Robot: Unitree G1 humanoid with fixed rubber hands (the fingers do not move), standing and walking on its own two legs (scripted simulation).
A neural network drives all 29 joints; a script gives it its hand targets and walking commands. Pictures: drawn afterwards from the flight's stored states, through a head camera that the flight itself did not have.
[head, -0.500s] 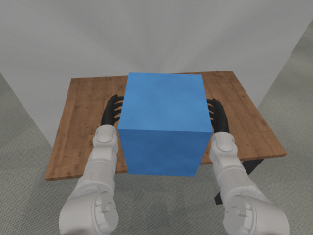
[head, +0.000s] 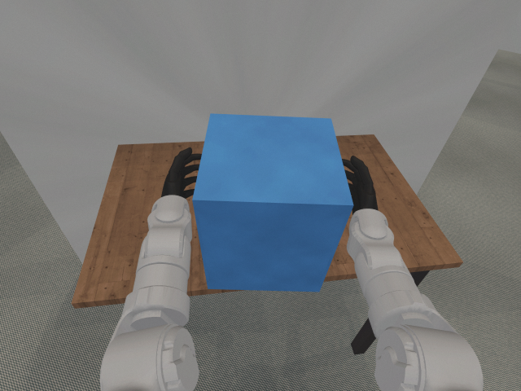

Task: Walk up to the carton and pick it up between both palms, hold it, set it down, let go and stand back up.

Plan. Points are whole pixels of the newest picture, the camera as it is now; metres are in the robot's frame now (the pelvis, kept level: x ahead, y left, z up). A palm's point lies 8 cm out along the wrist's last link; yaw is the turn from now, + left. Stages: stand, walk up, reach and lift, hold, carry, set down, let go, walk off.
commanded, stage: reach and lift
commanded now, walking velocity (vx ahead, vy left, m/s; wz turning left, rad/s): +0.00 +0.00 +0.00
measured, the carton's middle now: (267, 206) +0.42 +0.03 +0.06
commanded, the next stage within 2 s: hold in 1.98 s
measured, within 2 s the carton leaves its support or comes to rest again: neither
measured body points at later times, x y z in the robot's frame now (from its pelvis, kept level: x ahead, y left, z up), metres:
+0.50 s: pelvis -0.01 +0.00 +0.00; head -0.04 +0.04 +0.45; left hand +0.39 +0.17 +0.15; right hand +0.38 -0.13 +0.15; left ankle +0.04 +0.11 -0.75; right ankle -0.01 -0.11 -0.75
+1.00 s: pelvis -0.01 +0.01 +0.00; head -0.04 +0.03 +0.45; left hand +0.38 +0.16 +0.17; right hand +0.38 -0.14 +0.17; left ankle +0.04 +0.11 -0.75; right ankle -0.01 -0.11 -0.75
